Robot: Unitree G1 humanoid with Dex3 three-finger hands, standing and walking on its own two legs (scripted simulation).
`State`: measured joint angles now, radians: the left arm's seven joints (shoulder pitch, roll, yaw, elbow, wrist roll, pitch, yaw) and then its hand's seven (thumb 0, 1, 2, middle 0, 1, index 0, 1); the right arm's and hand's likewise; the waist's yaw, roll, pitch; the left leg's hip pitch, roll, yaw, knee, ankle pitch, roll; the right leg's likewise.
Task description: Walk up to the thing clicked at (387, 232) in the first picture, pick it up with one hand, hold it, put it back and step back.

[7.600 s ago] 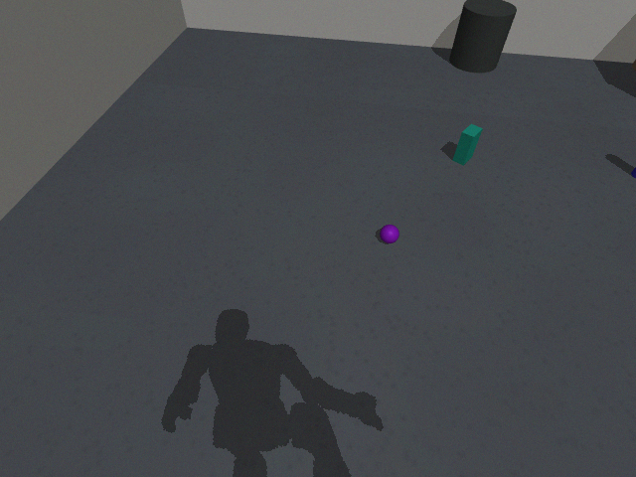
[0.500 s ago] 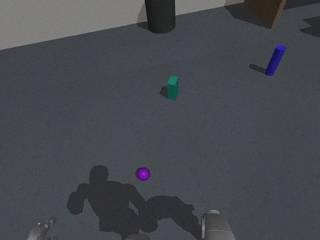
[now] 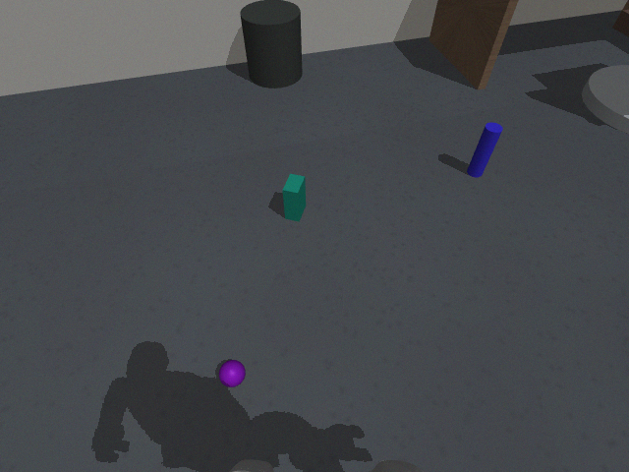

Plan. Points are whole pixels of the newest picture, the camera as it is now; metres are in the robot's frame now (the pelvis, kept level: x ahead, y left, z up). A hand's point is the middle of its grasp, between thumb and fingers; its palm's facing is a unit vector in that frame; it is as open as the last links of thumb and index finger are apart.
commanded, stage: walk up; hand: left
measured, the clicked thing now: (232, 373) +0.47 +0.28 -0.71
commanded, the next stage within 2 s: none
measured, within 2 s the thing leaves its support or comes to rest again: neither
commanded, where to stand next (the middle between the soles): +0.04 +0.05 m, yaw -1 degrees
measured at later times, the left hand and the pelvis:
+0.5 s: hand (86, 470) +0.14 +0.34 -0.16, palm faces +0.01 -0.90 -0.44, open 7.4 cm; pelvis +0.01 +0.06 -0.01, yaw +2 degrees
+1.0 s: hand out of the picture -0.11 +0.32 -0.10, palm faces +0.01 -0.90 -0.43, open 7.4 cm; pelvis -0.07 +0.03 +0.03, yaw -3 degrees
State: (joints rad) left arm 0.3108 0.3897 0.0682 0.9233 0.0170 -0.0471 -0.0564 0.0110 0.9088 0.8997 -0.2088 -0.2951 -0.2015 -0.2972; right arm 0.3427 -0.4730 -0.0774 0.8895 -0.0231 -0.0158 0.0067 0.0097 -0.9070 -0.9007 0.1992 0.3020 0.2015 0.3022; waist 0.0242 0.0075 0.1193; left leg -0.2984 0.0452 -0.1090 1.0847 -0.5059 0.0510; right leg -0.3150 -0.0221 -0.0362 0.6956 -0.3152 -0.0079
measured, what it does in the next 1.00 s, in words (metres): steps on the spot: left foot, then right foot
